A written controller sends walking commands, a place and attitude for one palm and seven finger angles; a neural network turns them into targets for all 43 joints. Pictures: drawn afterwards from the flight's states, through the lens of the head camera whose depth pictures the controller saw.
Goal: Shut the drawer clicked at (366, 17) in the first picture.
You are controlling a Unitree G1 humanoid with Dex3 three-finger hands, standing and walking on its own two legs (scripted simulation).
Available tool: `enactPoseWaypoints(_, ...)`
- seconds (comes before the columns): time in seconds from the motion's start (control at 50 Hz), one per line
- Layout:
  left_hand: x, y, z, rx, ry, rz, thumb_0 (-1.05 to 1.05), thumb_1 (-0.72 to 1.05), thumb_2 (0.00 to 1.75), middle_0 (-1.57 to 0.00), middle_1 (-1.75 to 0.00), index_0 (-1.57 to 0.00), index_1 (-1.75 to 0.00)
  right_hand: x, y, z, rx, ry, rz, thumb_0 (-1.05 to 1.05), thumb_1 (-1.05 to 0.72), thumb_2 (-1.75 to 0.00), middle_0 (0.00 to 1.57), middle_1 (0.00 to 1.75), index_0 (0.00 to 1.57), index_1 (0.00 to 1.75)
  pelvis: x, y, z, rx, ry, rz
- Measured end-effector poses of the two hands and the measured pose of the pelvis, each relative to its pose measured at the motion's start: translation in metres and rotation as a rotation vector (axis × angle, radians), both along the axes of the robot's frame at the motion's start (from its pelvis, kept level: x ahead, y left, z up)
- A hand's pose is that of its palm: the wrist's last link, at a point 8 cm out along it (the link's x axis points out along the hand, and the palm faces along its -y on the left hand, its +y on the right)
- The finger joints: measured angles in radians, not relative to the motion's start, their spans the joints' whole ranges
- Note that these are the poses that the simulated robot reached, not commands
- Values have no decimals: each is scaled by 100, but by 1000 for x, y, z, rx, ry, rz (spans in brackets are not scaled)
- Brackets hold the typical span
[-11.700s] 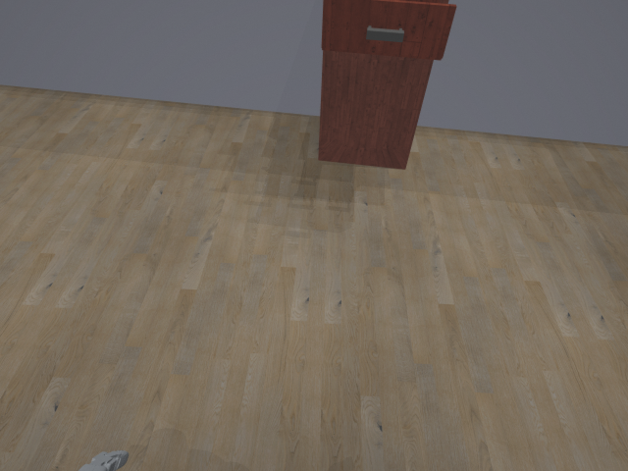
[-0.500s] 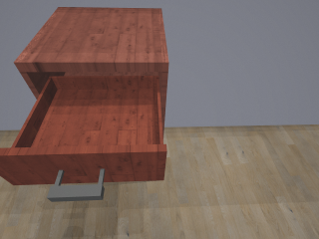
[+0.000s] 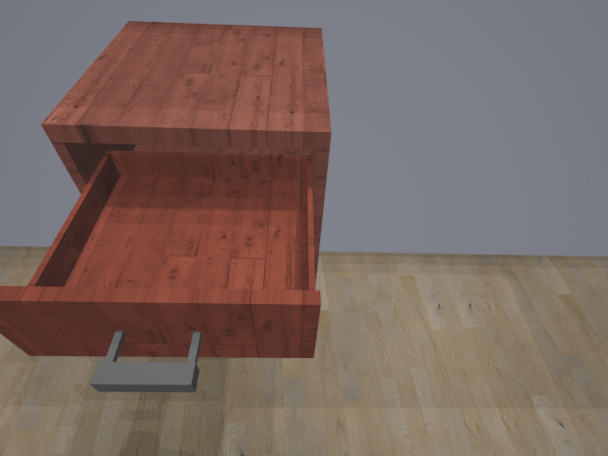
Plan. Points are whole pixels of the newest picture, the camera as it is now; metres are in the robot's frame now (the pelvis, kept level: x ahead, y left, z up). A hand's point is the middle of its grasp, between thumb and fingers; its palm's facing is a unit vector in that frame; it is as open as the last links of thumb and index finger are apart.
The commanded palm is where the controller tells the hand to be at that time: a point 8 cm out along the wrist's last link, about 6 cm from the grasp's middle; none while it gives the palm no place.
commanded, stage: look again from close up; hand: left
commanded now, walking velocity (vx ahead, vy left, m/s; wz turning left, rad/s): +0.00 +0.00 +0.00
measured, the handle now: (152, 358) +0.23 +0.21 +0.01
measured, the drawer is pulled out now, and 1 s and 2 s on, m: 0.30 0.30 0.30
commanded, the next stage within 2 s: come to a stop and stand still in 0.44 s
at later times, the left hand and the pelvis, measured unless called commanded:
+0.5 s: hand out of the picture -0.02 +0.16 -0.18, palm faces +0.02 -0.99 -0.17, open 7.4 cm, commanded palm none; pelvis -0.01 +0.00 +0.00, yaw +0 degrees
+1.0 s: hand out of the picture -0.03 +0.19 -0.18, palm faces +0.02 -0.98 -0.18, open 7.3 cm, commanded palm none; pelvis -0.03 +0.02 -0.01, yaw +1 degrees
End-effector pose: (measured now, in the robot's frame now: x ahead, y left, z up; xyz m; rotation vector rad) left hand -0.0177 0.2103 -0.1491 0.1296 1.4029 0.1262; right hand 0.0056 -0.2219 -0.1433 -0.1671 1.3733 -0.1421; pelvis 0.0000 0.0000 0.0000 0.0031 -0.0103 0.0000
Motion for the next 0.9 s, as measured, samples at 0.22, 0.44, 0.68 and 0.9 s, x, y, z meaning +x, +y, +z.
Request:
enactPoseWaypoints(0.22,-4,-1,1,1,-2,3,1,91,90,-20,-30,-20,-30,-18,7,-2,21,33,-12,1,-91,-90,20,30,19,30,-3,-1,1,1,-1,0)
enactPoseWaypoints(0.44,-7,-1,1,4,-6,4,1,91,90,-20,-30,-20,-30,-32,15,-3,40,50,-25,1,-90,-90,20,30,19,30,-7,-1,1,1,-3,-2)
enactPoseWaypoints(0.68,-20,2,-1,14,13,-8,0,91,90,-20,-30,-20,-30,-37,14,-8,27,31,-24,1,-91,-90,20,30,20,30,-21,5,-5,-11,8,3)
enactPoseWaypoints(0.9,-16,21,-6,15,-45,-3,1,91,90,-20,-30,-20,-30,-33,20,-8,14,-25,-16,1,-92,-90,20,30,19,30,-28,17,-8,-12,-10,9)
